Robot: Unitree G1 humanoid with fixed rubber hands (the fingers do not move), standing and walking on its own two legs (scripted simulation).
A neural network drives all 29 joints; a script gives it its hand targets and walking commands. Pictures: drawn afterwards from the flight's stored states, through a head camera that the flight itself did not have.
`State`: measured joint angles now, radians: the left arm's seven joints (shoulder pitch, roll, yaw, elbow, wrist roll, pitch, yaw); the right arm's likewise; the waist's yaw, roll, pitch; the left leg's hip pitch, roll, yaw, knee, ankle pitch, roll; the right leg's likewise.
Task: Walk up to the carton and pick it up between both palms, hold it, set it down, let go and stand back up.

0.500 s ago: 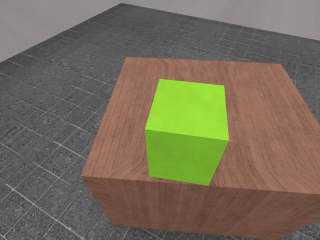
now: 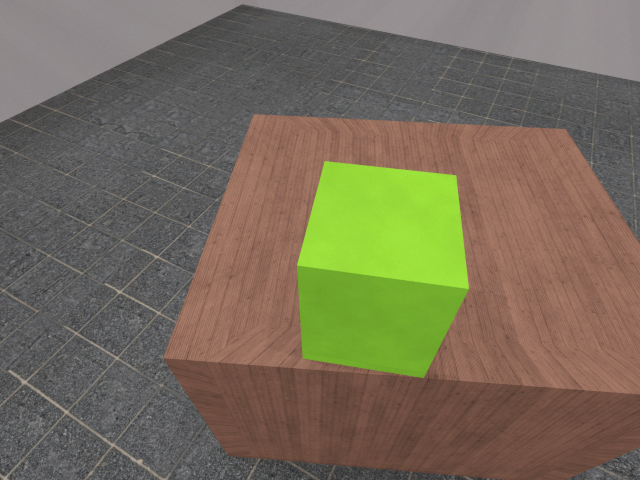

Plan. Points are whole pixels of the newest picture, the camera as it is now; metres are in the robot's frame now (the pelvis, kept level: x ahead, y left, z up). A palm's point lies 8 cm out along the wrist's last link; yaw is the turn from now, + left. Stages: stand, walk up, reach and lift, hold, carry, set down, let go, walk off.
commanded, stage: stand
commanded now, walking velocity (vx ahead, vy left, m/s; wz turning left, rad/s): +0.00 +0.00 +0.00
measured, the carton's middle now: (375, 271) +0.44 -0.05 -0.01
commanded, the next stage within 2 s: none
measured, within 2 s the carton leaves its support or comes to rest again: neither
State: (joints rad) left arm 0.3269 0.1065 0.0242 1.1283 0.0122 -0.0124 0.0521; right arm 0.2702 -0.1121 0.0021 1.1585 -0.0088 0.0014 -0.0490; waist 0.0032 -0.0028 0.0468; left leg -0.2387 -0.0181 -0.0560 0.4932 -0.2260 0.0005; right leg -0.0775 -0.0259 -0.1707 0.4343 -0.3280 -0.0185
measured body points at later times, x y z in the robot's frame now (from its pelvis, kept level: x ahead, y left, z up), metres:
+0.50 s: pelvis -0.01 +0.01 +0.00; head +0.00 +0.02 +0.45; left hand -0.07 +0.20 -0.16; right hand -0.03 -0.20 -0.16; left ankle +0.02 +0.12 -0.74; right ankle -0.06 -0.10 -0.74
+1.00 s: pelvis +0.00 +0.01 +0.00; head +0.02 +0.02 +0.45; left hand -0.06 +0.22 -0.16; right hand -0.02 -0.19 -0.16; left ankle +0.02 +0.12 -0.74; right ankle -0.06 -0.10 -0.74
